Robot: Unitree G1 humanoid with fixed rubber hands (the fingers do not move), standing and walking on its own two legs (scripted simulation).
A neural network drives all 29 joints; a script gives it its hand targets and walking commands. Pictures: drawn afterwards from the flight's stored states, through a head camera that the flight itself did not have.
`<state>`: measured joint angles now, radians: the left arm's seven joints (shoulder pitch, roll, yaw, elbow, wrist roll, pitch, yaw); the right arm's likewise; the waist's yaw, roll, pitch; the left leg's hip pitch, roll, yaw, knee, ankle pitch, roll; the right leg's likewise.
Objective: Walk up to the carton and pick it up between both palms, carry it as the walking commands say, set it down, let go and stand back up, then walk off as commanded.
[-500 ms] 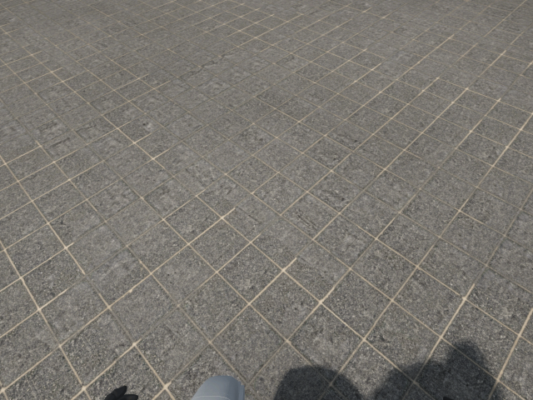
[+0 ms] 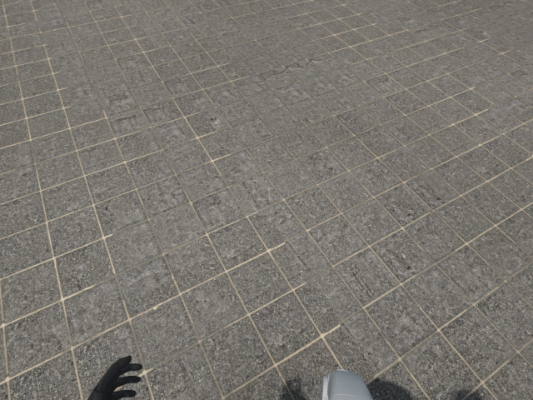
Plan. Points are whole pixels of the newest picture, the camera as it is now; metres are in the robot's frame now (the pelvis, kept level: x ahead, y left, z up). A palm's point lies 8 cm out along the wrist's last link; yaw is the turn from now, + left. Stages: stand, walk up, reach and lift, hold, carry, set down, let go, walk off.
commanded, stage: walk off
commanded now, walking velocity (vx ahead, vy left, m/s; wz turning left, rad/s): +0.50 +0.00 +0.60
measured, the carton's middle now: out of the picture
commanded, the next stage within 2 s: stand in 0.54 s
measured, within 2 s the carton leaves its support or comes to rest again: neither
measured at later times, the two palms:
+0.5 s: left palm (147, 290) +0.30 +0.23 -0.10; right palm (420, 247) +0.42 -0.30 -0.12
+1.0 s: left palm (132, 262) +0.37 +0.29 -0.14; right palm (329, 176) +0.60 -0.13 -0.12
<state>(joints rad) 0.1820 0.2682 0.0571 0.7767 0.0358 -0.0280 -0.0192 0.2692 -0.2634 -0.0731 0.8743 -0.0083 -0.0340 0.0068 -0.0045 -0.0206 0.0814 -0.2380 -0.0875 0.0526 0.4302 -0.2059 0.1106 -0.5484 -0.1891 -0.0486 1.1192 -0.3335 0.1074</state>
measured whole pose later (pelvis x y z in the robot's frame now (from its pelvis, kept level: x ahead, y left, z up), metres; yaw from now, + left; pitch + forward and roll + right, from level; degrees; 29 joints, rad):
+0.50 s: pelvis +0.28 -0.05 +0.00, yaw +19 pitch +1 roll +0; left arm 0.22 0.25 0.05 0.80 0.03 -0.07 -0.01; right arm 0.29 -0.30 -0.09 0.83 -0.02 -0.02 0.03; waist -0.02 0.04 0.04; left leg -0.48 0.04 -0.01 1.17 -0.32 0.02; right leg -0.23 -0.06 -0.18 0.46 -0.24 -0.01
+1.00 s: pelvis +0.42 +0.04 +0.00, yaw +25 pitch +0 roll -1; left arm 0.23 0.22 0.04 0.90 0.02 0.03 0.01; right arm 0.16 -0.18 0.00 0.92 -0.02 -0.04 -0.01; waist 0.02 -0.03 0.09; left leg -0.30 -0.01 0.10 0.40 -0.11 0.07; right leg -0.39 -0.11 -0.06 0.87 -0.45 0.08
